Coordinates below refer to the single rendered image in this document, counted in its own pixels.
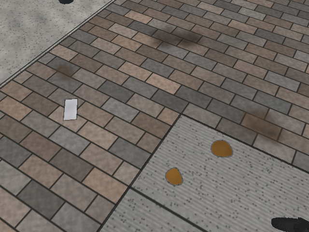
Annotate robot right hand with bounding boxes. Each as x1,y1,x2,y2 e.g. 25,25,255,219
271,217,309,232

